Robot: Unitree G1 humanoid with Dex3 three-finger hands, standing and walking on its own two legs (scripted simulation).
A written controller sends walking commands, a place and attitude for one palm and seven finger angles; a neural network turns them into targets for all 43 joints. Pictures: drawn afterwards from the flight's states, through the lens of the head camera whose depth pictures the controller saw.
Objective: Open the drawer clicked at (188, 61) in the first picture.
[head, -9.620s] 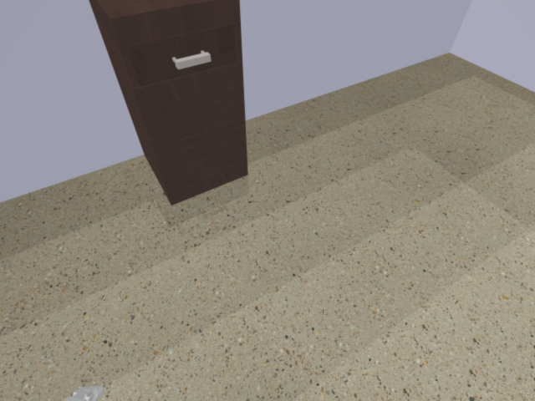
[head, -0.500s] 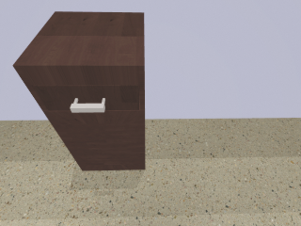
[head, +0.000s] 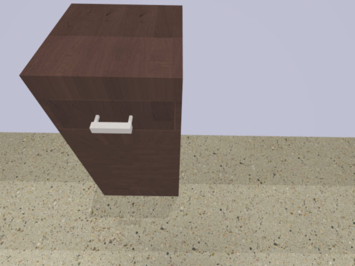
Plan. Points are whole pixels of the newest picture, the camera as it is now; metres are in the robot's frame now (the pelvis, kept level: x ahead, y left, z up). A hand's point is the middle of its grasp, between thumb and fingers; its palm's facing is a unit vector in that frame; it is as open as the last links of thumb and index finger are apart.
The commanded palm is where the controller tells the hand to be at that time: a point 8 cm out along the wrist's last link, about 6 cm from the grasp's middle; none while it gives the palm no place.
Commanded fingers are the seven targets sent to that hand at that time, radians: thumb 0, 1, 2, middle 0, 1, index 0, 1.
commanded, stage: come to a stop and stand still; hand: left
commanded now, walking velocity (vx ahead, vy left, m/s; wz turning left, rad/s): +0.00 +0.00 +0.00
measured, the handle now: (112, 122) +0.52 +0.25 -0.06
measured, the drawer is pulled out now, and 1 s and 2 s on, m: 0.00 0.00 0.00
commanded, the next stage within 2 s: look again from close up in 0.98 s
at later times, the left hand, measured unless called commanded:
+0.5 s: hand out of the picture +0.04 +0.13 -0.16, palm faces +0.02 -0.97 -0.24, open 7.4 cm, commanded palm none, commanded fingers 0.00 0.90 0.90 -0.20 -0.30 -0.20 -0.30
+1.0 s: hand out of the picture +0.00 +0.10 -0.17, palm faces +0.07 -0.98 -0.18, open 7.4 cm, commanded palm none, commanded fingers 0.00 0.90 0.90 -0.20 -0.30 -0.20 -0.30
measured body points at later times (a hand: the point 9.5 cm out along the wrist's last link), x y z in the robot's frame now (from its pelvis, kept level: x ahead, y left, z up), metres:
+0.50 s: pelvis +0.01 -0.05 +0.00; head +0.01 -0.07 +0.45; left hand +0.04 +0.18 -0.14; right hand -0.03 -0.27 -0.17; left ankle +0.02 +0.09 -0.74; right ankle -0.01 -0.13 -0.74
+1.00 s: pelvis +0.03 -0.06 +0.00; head +0.03 -0.07 +0.45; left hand +0.00 +0.15 -0.16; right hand +0.04 -0.28 -0.16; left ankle +0.02 +0.09 -0.74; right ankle -0.01 -0.13 -0.74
